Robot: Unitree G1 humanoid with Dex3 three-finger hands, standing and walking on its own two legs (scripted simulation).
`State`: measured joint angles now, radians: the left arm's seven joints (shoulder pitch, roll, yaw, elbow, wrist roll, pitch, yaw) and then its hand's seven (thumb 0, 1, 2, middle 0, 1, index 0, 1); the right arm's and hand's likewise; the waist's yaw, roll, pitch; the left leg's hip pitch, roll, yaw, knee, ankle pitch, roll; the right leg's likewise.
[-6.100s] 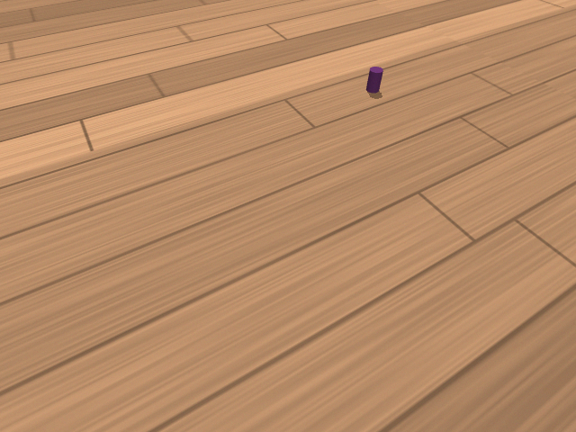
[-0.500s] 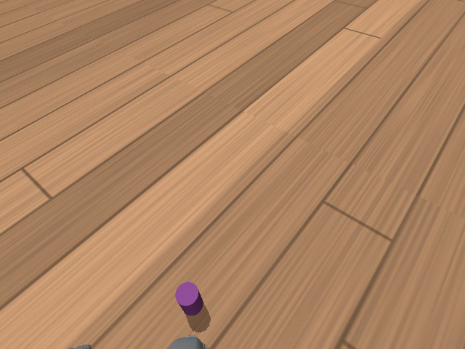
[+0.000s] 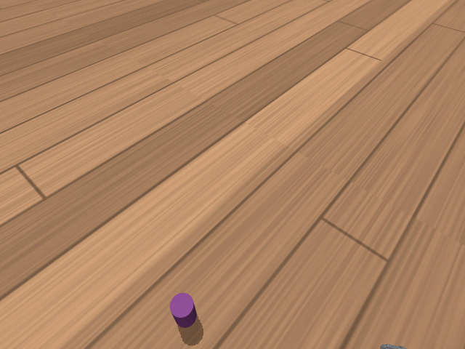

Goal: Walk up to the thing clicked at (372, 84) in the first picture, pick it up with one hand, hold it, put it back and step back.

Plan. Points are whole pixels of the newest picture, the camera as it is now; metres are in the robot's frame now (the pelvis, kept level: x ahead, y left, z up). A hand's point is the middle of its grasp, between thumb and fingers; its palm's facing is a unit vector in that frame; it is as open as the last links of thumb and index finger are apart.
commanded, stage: walk up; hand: left
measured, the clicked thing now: (183, 310) +0.38 +0.19 -0.70
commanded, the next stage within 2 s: none
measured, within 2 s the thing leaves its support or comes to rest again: neither
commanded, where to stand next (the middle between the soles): +0.04 -0.03 m, yaw -1 degrees
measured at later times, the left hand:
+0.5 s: hand out of the picture +0.12 +0.24 -0.15, palm faces -0.03 -0.95 -0.31, open 7.3 cm
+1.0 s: hand out of the picture +0.10 +0.26 -0.14, palm faces -0.01 -0.95 -0.33, open 7.3 cm
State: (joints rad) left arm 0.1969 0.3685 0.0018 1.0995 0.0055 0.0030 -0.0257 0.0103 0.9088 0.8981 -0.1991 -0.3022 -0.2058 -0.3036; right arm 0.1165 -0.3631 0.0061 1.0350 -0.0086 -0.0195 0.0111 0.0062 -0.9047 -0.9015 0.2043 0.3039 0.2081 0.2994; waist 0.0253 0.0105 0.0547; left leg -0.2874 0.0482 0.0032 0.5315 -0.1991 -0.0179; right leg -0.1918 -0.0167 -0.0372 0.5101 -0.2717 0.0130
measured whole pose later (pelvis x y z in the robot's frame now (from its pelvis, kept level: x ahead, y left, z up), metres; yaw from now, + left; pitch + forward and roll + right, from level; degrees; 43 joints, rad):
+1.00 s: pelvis +0.03 +0.00 +0.01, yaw +0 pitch -2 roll +0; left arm 0.09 0.35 0.01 1.17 0.01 0.01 -0.02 0.01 0.91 0.90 -0.20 -0.30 -0.21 -0.30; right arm 0.08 -0.34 0.00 1.16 -0.01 -0.02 0.00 0.01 -0.91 -0.90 0.20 0.30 0.21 0.30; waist 0.00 0.00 0.04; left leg -0.16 0.03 0.02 0.33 -0.13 -0.01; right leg -0.07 -0.03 -0.03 0.31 -0.21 0.03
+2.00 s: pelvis +0.01 +0.01 -0.01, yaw +3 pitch -4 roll -1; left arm 0.27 0.41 0.04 0.94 -0.01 0.02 0.02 0.01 0.91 0.90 -0.20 -0.30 -0.20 -0.30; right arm 0.06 -0.34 -0.04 0.91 -0.01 0.01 0.01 0.01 -0.91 -0.90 0.20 0.30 0.21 0.30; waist 0.05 -0.02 0.16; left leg -0.32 0.01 0.03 0.58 -0.18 0.03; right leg -0.24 0.01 0.06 0.94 -0.55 -0.03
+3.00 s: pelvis +0.02 -0.01 +0.00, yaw -1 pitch -4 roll +0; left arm 0.23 0.46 0.08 0.86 0.00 0.04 -0.02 0.01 0.91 0.90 -0.20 -0.30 -0.21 -0.30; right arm 0.27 -0.38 -0.03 0.85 -0.02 -0.06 -0.02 0.00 -0.90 -0.90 0.21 0.30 0.21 0.30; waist 0.01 -0.09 0.12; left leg -0.20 0.00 0.00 0.57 -0.29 0.01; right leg -0.47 0.00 0.13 1.04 -0.43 -0.01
